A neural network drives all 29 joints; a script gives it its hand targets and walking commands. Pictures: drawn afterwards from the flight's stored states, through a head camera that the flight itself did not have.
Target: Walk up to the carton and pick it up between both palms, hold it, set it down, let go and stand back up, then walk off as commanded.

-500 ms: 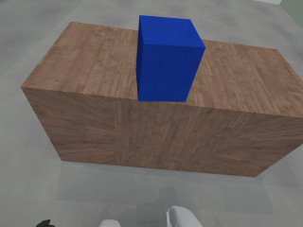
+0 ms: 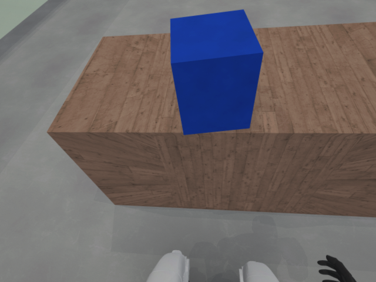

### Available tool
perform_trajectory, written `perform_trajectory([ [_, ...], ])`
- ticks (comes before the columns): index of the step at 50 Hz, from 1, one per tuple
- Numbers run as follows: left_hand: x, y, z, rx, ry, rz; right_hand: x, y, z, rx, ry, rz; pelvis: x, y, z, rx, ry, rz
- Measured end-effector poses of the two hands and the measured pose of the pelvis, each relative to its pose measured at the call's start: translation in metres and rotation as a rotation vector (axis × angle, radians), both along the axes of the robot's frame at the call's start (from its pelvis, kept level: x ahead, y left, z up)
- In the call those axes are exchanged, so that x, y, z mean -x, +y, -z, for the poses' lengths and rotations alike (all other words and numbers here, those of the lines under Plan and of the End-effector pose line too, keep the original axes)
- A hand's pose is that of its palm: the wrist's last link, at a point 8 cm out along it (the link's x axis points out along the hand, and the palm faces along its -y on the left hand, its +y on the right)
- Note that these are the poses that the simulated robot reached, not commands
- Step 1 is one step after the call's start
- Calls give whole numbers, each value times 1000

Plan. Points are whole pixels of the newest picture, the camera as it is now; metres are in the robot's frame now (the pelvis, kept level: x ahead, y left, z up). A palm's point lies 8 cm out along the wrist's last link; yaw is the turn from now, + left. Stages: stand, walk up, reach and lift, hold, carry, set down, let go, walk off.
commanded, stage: walk up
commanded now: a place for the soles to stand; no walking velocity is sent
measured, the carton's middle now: (211, 76) +0.63 -0.03 +0.06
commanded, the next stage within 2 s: none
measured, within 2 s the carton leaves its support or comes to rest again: neither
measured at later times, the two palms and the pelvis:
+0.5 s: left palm out of the picture +0.08 +0.30 -0.11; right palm out of the picture +0.08 -0.30 -0.08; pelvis -0.01 +0.00 +0.00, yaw -1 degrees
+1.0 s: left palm out of the picture +0.07 +0.33 -0.10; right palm out of the picture +0.12 -0.28 -0.09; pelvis +0.02 +0.03 +0.00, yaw -1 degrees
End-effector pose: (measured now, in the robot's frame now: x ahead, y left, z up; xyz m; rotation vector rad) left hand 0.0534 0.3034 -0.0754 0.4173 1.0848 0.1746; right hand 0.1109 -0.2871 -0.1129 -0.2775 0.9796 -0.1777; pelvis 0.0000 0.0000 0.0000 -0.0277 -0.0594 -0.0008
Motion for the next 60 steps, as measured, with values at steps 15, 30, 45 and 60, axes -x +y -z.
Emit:
perform_trajectory([
  [15,-25,-15,32,107,-62,32,27,-24,-40,133,12,46,10,0,-1,-8,-21,15],
  [30,-24,-6,27,76,-29,24,25,-15,-28,86,34,32,5,3,-1,-9,-15,19],
  [45,-21,1,19,54,-33,28,7,-9,-26,47,10,33,-6,6,-2,-14,-5,24],
  [60,-85,72,12,40,-17,40,14,42,-37,82,111,75,-67,67,-11,23,-13,35],
])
